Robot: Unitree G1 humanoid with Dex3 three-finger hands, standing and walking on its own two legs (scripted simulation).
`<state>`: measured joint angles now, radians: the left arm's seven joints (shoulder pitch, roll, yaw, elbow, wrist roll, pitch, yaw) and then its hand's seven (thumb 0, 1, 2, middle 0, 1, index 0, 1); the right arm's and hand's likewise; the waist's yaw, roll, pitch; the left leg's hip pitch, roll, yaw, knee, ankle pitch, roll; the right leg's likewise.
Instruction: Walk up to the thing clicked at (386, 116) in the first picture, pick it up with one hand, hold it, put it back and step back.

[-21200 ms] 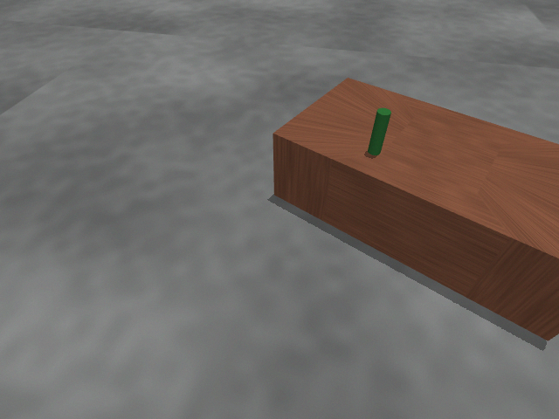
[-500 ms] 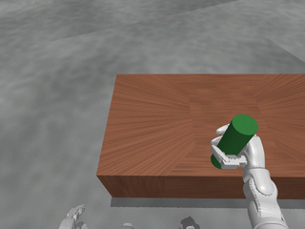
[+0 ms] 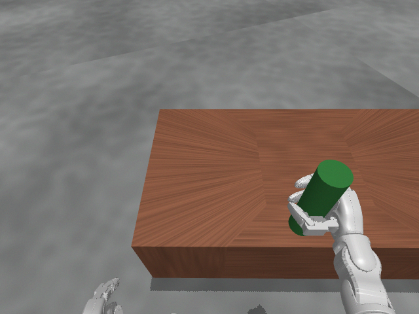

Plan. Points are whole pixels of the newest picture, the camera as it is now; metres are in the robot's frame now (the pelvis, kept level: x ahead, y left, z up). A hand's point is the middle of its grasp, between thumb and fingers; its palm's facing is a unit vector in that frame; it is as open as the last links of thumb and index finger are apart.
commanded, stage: hold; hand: right
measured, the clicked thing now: (315, 202) +0.32 -0.17 +0.06
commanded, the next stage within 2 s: crouch in 1.90 s
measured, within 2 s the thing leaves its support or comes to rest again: neither
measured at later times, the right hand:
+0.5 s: hand (303, 207) +0.32 -0.15 +0.05, palm faces +0.01 +1.00 +0.00, open 7.1 cm
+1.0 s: hand (303, 205) +0.32 -0.15 +0.05, palm faces +0.02 +1.00 +0.00, open 7.1 cm
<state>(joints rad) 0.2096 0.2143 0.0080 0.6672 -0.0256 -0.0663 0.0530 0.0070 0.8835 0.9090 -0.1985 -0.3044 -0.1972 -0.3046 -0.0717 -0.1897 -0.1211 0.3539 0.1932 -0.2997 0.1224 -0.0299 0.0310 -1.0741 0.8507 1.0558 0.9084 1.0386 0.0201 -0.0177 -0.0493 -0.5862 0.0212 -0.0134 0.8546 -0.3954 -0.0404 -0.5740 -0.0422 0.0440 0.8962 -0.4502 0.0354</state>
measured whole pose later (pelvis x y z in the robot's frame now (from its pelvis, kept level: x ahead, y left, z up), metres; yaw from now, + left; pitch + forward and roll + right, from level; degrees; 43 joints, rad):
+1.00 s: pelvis -0.01 +0.01 +0.00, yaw +0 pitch +6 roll +1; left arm 0.21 0.22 0.00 0.68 -0.02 -0.07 0.06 0.01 0.89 0.91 -0.20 -0.30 -0.20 -0.30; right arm -0.12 -0.18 -0.12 0.42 0.19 -0.34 0.12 -0.03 0.04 -1.08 0.85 1.06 0.91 1.04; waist 0.02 -0.02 -0.03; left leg -0.57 0.02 -0.01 0.84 -0.38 -0.03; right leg -0.55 -0.04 0.04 0.87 -0.43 0.04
